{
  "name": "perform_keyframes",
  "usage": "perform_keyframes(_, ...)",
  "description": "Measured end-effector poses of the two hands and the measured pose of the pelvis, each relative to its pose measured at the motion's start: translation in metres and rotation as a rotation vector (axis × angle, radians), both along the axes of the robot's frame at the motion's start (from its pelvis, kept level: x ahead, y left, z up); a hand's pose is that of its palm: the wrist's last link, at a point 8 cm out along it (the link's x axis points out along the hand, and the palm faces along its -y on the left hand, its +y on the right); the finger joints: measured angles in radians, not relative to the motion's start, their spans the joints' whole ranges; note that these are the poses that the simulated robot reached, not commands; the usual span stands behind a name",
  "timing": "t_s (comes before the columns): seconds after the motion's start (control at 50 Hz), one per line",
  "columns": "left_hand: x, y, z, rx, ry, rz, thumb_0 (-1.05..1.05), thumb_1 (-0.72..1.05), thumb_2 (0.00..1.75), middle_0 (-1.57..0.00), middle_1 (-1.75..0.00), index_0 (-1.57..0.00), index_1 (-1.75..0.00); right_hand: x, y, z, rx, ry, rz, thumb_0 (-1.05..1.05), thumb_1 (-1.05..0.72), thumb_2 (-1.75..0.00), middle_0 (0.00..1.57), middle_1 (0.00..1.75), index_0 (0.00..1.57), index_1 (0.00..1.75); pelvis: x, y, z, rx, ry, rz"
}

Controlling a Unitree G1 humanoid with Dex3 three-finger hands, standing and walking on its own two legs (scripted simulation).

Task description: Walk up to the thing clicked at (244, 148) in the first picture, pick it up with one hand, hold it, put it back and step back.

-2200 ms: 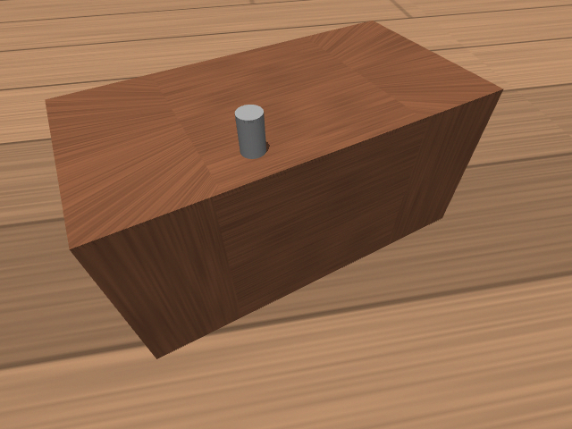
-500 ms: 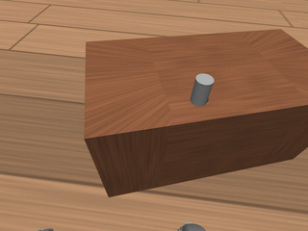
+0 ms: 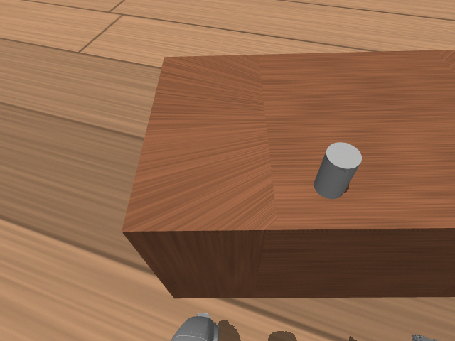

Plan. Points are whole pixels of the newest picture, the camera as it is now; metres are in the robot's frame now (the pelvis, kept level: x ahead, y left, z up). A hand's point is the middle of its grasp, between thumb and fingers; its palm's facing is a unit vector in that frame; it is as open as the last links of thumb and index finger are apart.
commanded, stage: walk up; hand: right
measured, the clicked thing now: (335, 171) +0.49 -0.18 -0.05
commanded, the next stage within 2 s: none
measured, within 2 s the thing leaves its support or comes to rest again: neither
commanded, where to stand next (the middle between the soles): +0.05 +0.00 m, yaw +4 degrees
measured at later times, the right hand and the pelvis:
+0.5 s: hand out of the picture +0.15 -0.26 -0.15, palm faces -0.11 +0.93 -0.34, open 7.4 cm; pelvis -0.01 -0.01 -0.01, yaw +3 degrees
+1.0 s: hand out of the picture +0.07 -0.26 -0.15, palm faces -0.11 +0.92 -0.37, open 7.4 cm; pelvis -0.03 +0.00 -0.01, yaw +6 degrees
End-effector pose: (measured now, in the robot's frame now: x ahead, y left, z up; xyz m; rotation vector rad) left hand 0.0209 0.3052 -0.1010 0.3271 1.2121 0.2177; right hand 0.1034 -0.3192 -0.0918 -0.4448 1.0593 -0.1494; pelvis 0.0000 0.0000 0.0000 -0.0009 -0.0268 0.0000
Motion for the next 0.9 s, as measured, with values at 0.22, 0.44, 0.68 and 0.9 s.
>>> perform_keyframes(0.22,0.036,0.005,-0.034,-0.03,-0.022,0.061,0.0,0.91,0.9,-0.21,-0.3,-0.2,-0.3,0.048,0.037,-0.015,0.022,-0.022,0.06,0.01,-0.9,-0.9,0.2,0.3,0.2,0.3,0.013,0.006,-0.018,-0.008,-0.014,0.06)
perform_keyframes(0.44,0.006,0.001,-0.01,0.094,-0.052,0.049,0.0,0.91,0.9,-0.21,-0.3,-0.2,-0.3,0.051,0.018,-0.03,0.084,-0.072,0.05,0.01,-0.9,-0.9,0.2,0.3,0.2,0.3,-0.007,-0.015,-0.022,-0.036,-0.014,0.072)
perform_keyframes(0.68,-0.042,0.042,-0.001,0.129,0.008,0.077,0.0,0.9,0.9,-0.21,-0.3,-0.2,-0.3,-0.007,0.019,-0.034,0.037,0.089,0.031,0.01,-0.91,-0.9,0.2,0.3,0.2,0.3,-0.029,0.008,-0.017,0.039,-0.009,0.116)
perform_keyframes(0.9,-0.035,0.018,-0.019,0.036,-0.014,0.086,0.0,0.91,0.9,-0.21,-0.3,-0.2,-0.3,-0.037,0.023,-0.026,0.048,0.068,0.003,0.01,-0.9,-0.9,0.2,0.3,0.2,0.3,-0.035,0.001,-0.013,-0.001,-0.034,0.105)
